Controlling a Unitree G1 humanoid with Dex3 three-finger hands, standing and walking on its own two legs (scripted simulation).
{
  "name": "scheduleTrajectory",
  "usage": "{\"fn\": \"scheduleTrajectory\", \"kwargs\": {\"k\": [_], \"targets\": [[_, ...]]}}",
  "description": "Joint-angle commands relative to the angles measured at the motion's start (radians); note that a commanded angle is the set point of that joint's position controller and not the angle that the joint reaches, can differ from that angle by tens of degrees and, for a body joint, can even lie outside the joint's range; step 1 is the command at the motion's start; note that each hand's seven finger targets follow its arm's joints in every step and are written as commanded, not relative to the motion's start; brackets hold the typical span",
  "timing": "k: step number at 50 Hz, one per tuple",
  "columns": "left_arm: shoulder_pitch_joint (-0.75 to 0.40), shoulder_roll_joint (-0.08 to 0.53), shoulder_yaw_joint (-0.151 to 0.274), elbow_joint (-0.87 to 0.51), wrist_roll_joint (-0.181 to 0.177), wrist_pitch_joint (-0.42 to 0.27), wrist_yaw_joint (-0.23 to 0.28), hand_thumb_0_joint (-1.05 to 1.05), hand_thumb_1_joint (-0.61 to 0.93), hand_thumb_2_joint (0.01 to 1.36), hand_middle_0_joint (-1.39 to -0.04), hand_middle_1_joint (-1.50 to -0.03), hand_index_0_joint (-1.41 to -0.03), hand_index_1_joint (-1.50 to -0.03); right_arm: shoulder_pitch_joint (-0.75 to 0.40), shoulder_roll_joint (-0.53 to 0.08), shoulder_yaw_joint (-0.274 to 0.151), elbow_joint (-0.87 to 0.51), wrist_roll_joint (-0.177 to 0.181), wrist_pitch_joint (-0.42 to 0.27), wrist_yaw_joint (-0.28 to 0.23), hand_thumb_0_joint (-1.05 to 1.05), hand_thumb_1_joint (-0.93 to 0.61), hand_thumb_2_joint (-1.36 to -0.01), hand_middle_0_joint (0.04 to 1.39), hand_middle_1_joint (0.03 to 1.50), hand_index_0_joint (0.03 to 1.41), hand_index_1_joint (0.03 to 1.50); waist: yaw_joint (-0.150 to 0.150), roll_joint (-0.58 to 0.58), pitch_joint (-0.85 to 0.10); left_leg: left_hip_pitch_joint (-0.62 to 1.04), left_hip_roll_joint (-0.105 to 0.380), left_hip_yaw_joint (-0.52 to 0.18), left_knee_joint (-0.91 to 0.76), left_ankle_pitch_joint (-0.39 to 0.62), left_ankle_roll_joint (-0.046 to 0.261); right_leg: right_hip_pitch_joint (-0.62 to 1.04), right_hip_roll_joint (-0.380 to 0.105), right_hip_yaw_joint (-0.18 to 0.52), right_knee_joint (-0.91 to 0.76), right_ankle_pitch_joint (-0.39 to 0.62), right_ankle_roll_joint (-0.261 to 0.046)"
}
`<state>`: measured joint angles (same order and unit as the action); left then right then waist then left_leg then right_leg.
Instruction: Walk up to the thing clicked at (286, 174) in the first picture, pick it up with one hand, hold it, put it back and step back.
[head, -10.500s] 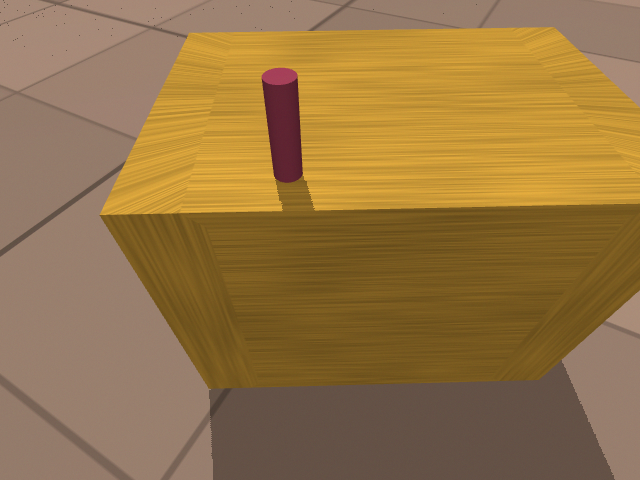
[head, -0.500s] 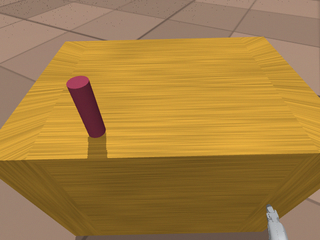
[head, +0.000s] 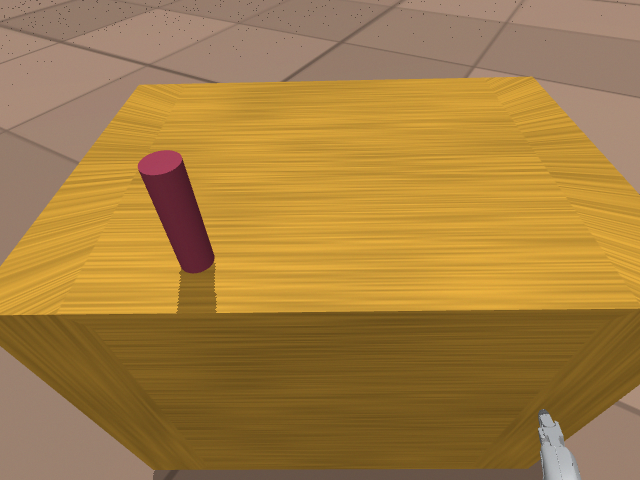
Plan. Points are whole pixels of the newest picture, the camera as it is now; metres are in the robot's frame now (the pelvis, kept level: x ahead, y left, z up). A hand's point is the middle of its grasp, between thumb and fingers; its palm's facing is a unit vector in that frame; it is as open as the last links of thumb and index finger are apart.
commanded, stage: go down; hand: left
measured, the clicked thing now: (181, 217) +0.43 +0.21 +0.12
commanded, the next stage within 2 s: approach in 0.26 s
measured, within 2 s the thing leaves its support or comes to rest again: neither
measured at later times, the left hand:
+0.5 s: hand out of the picture +0.26 +0.39 +0.20, palm faces +0.26 -0.96 -0.07, open 17.7 cm
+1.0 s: hand (138, 267) +0.37 +0.27 +0.08, palm faces +0.19 -0.98 +0.03, open 17.7 cm
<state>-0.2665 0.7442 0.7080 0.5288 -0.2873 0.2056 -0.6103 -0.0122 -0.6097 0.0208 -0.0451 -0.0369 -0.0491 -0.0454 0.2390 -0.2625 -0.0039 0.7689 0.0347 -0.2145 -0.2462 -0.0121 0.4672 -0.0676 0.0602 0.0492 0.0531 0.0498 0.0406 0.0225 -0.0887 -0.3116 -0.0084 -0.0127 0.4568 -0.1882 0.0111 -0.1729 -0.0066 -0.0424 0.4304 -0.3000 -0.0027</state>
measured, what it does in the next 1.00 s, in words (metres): stands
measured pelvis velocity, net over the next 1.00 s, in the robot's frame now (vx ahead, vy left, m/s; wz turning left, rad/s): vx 0.00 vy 0.00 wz -0.04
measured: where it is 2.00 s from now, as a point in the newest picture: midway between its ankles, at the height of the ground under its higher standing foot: outside the picture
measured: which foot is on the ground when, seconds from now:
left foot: down 0.00-1.00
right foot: down 0.00-1.00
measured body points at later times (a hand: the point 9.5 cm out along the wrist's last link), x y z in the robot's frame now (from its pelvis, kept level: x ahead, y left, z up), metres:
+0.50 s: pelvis +0.00 +0.00 +0.00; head -0.01 -0.01 +0.45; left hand +0.24 +0.44 +0.21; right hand +0.15 -0.27 -0.09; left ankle +0.03 +0.11 -0.74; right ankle -0.05 -0.12 -0.74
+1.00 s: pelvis +0.00 +0.00 -0.01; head +0.03 +0.02 +0.44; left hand +0.36 +0.32 +0.08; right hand +0.12 -0.28 -0.09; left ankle +0.03 +0.11 -0.74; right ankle -0.05 -0.12 -0.74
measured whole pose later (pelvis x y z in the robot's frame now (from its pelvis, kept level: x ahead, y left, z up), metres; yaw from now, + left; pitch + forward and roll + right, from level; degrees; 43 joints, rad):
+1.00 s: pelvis +0.00 +0.00 -0.01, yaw -2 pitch +6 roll -1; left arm -0.35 0.42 0.45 0.64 -0.23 -0.13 -0.26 -0.01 -0.61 0.02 -0.05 -0.05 -0.06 -0.06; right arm 0.21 -0.24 -0.07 0.75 0.00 -0.22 -0.14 -0.01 0.51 -0.05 0.06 0.05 0.05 0.05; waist -0.03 -0.02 -0.06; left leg -0.45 0.02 0.02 0.59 -0.25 0.01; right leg -0.33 0.01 -0.01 0.56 -0.34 0.00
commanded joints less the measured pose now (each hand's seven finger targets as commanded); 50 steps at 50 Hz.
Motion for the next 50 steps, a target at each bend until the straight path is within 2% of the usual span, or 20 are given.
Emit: {"fn": "scheduleTrajectory", "kwargs": {"k": [1,5,9,13,15,18,20,23,29,31,34,35,36,37,40,41,45,46,47,50], "targets": [[-0.265,0.432,0.100,-0.212,-0.027,-0.054,0.001,0.000,-0.611,0.017,-0.050,-0.040,-0.049,-0.047,-0.133,-0.167,-0.058,-0.171,-0.007,-0.059,-0.021,0.000,0.482,-0.068,0.048,0.050,0.049,0.050,0.006,0.077,-0.136,0.195,-0.002,-0.012,-0.038,0.172,0.030,-0.102,0.010,-0.009,-0.079,0.184,-0.009],[-0.275,0.435,0.115,-0.239,-0.037,-0.065,-0.008,0.000,-0.611,0.019,-0.049,-0.045,-0.049,-0.050,-0.102,-0.151,-0.060,-0.138,-0.006,-0.060,-0.019,0.000,0.483,-0.067,0.048,0.049,0.049,0.049,0.006,0.123,-0.163,0.220,-0.001,-0.012,-0.033,0.178,0.027,-0.115,0.010,-0.009,-0.072,0.189,-0.013],[-0.251,0.384,0.083,-0.222,-0.044,-0.071,-0.013,0.000,-0.611,0.011,-0.052,-0.045,-0.053,-0.050,-0.096,-0.145,-0.051,-0.130,-0.008,-0.065,-0.020,0.000,0.480,-0.067,0.048,0.050,0.049,0.050,-0.005,0.106,-0.150,0.228,0.002,-0.015,-0.028,0.179,0.028,-0.129,0.013,-0.012,-0.068,0.189,-0.011],[-0.282,0.404,0.092,-0.249,-0.042,-0.078,-0.001,0.000,-0.611,0.014,-0.054,-0.045,-0.053,-0.053,-0.109,-0.134,-0.039,-0.133,-0.010,-0.069,-0.024,0.000,0.479,-0.068,0.048,0.050,0.049,0.050,-0.001,0.112,-0.144,0.214,-0.006,-0.009,-0.026,0.174,0.031,-0.124,0.006,-0.009,-0.072,0.189,-0.008],[-0.294,0.422,0.106,-0.243,-0.040,-0.085,0.005,0.000,-0.611,0.006,-0.057,-0.044,-0.055,-0.052,-0.105,-0.174,-0.076,-0.132,-0.013,-0.073,-0.030,0.000,0.468,-0.071,0.048,0.050,0.049,0.050,-0.012,0.099,-0.153,0.227,-0.003,-0.012,-0.025,0.172,0.031,-0.127,0.009,-0.011,-0.071,0.188,-0.007],[-0.282,0.450,0.122,-0.253,-0.025,-0.087,0.015,0.000,-0.611,0.089,-0.059,-0.069,-0.037,-0.098,-0.096,-0.156,-0.069,-0.104,-0.013,-0.075,-0.027,0.000,0.500,-0.061,0.048,0.050,0.048,0.050,0.003,0.134,-0.148,0.226,-0.004,-0.013,-0.028,0.169,0.025,-0.130,0.009,-0.011,-0.071,0.179,-0.011],[-0.283,0.443,0.119,-0.247,-0.022,-0.081,0.020,0.000,-0.611,0.000,-0.061,-0.040,-0.050,-0.054,-0.094,-0.125,-0.047,-0.102,-0.013,-0.076,-0.024,0.000,0.503,-0.060,0.048,0.050,0.048,0.051,0.006,0.143,-0.160,0.223,-0.005,-0.011,-0.024,0.195,0.027,-0.113,0.006,-0.012,-0.066,0.205,-0.012],[-0.210,0.342,0.055,-0.171,-0.032,-0.057,0.011,0.000,-0.611,0.000,-0.063,-0.034,-0.051,-0.049,-0.098,-0.118,-0.044,-0.075,-0.011,-0.073,-0.022,0.000,0.504,-0.059,0.048,0.051,0.048,0.051,-0.010,0.103,-0.106,0.197,-0.002,-0.009,-0.026,0.176,0.032,-0.133,0.010,-0.010,-0.068,0.192,-0.008],[-0.303,0.229,-0.052,-0.140,-0.046,-0.066,0.007,0.000,-0.611,0.000,-0.062,-0.039,-0.054,-0.052,-0.135,-0.141,-0.035,-0.109,-0.013,-0.081,-0.021,0.000,0.515,-0.056,0.048,0.051,0.048,0.051,-0.037,0.041,-0.094,0.187,0.011,-0.019,-0.046,0.046,0.027,-0.191,0.020,-0.015,-0.073,0.081,-0.010],[-0.350,0.217,-0.073,-0.137,-0.028,-0.090,0.040,0.000,-0.611,0.000,-0.059,-0.051,-0.056,-0.059,-0.151,-0.143,-0.034,-0.135,-0.019,-0.095,-0.018,0.000,0.522,-0.054,0.048,0.051,0.048,0.051,-0.034,0.037,-0.094,0.189,0.009,-0.015,-0.041,0.020,0.023,-0.211,0.018,-0.013,-0.071,0.058,-0.011],[-0.436,0.209,-0.086,-0.156,-0.005,-0.155,0.105,0.000,-0.611,0.003,-0.060,-0.053,-0.054,-0.064,-0.087,-0.213,-0.112,-0.147,-0.031,-0.110,-0.015,0.000,0.523,-0.054,0.048,0.051,0.048,0.051,-0.069,0.038,-0.185,0.258,0.008,-0.012,-0.008,0.086,0.021,-0.234,0.015,-0.007,-0.049,0.121,-0.006],[-0.427,0.193,-0.081,-0.143,-0.003,-0.182,0.124,0.000,-0.611,0.009,-0.058,-0.052,-0.052,-0.063,-0.069,-0.175,-0.084,-0.139,-0.030,-0.111,-0.003,0.000,0.527,-0.053,0.048,0.051,0.049,0.051,-0.058,0.034,-0.193,0.263,0.011,-0.016,0.003,0.096,0.020,-0.235,0.018,-0.010,-0.045,0.122,-0.004],[-0.442,0.169,-0.106,-0.159,0.002,-0.205,0.145,0.000,-0.611,0.018,-0.059,-0.062,-0.055,-0.072,-0.057,-0.190,-0.113,-0.127,-0.032,-0.113,-0.001,0.000,0.532,-0.051,0.048,0.051,0.049,0.051,-0.066,0.046,-0.191,0.271,0.009,-0.010,0.013,0.126,0.020,-0.243,0.013,-0.006,-0.033,0.151,-0.003],[-0.384,0.125,-0.121,-0.084,0.011,-0.226,0.165,0.000,-0.611,0.018,-0.061,-0.064,-0.056,-0.075,-0.073,-0.128,-0.063,-0.135,-0.029,-0.116,0.013,0.000,0.521,-0.054,0.049,0.051,0.049,0.051,-0.053,0.025,-0.174,0.249,0.008,-0.011,0.021,0.123,0.021,-0.253,0.014,-0.003,-0.027,0.143,0.000],[-0.456,0.166,-0.107,-0.162,0.027,-0.311,0.232,0.000,-0.611,0.025,-0.064,-0.055,-0.056,-0.069,-0.019,-0.193,-0.142,-0.105,-0.037,-0.105,0.027,0.000,0.517,-0.056,0.049,0.051,0.049,0.051,-0.056,0.076,-0.239,0.261,0.012,-0.008,0.046,0.171,0.017,-0.250,0.011,0.002,0.000,0.186,-0.004],[-0.440,0.108,-0.135,-0.129,0.030,-0.330,0.247,0.000,-0.611,0.031,-0.063,-0.053,-0.057,-0.065,-0.042,-0.098,-0.064,-0.132,-0.033,-0.100,0.049,0.000,0.520,-0.055,0.049,0.051,0.049,0.051,-0.045,0.080,-0.216,0.232,0.013,-0.007,0.058,0.174,0.016,-0.246,0.010,0.001,0.009,0.186,-0.002],[-0.388,-0.006,-0.183,-0.083,0.027,-0.392,0.316,0.000,-0.611,0.014,-0.051,-0.039,-0.060,-0.037,-0.091,-0.100,-0.086,-0.129,-0.034,-0.067,0.088,0.000,0.537,-0.050,0.049,0.051,0.049,0.051,-0.032,0.119,-0.239,0.193,0.029,-0.009,0.092,0.228,0.007,-0.246,0.017,0.003,0.049,0.211,-0.010],[-0.408,0.027,-0.162,-0.115,0.026,-0.405,0.342,0.000,-0.605,0.026,-0.048,-0.035,-0.055,-0.035,-0.110,-0.121,-0.111,-0.125,-0.032,-0.059,0.098,0.000,0.538,-0.050,0.049,0.051,0.049,0.051,-0.021,0.157,-0.234,0.176,0.031,-0.006,0.094,0.216,0.001,-0.250,0.017,0.006,0.055,0.202,-0.015],[-0.389,0.007,-0.174,-0.113,0.032,-0.412,0.368,0.000,-0.611,0.020,-0.056,-0.040,-0.062,-0.041,-0.123,-0.103,-0.094,-0.126,-0.034,-0.052,0.108,0.000,0.531,-0.052,0.049,0.051,0.049,0.051,-0.008,0.164,-0.235,0.167,0.031,-0.003,0.100,0.215,0.001,-0.242,0.016,0.007,0.062,0.202,-0.016],[-0.381,-0.050,-0.207,-0.143,0.050,-0.431,0.445,0.000,-0.611,0.021,-0.057,-0.034,-0.064,-0.034,-0.165,-0.156,-0.139,-0.210,-0.037,-0.035,0.126,0.000,0.525,-0.053,0.049,0.051,0.049,0.051,-0.020,0.110,-0.302,0.176,0.040,-0.001,0.120,0.233,0.004,-0.207,0.022,0.011,0.067,0.227,-0.011]]}}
